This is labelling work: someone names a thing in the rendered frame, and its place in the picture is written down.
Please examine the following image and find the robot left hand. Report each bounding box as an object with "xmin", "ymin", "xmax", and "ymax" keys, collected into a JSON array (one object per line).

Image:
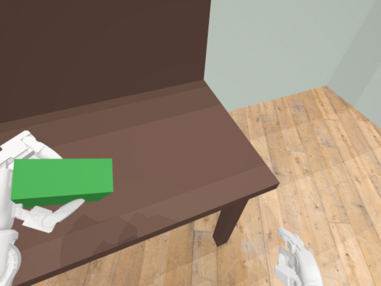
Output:
[{"xmin": 0, "ymin": 130, "xmax": 85, "ymax": 233}]

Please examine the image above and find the robot left forearm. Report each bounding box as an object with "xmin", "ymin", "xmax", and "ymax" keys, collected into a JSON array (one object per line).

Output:
[{"xmin": 0, "ymin": 229, "xmax": 21, "ymax": 286}]

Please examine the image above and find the robot right hand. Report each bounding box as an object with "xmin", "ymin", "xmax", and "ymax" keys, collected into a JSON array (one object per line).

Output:
[{"xmin": 275, "ymin": 228, "xmax": 324, "ymax": 286}]

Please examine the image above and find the sponge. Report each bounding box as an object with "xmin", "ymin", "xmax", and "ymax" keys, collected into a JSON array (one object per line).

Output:
[{"xmin": 11, "ymin": 158, "xmax": 113, "ymax": 208}]

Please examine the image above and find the table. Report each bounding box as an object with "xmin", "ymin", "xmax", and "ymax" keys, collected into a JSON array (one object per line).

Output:
[{"xmin": 0, "ymin": 0, "xmax": 280, "ymax": 286}]

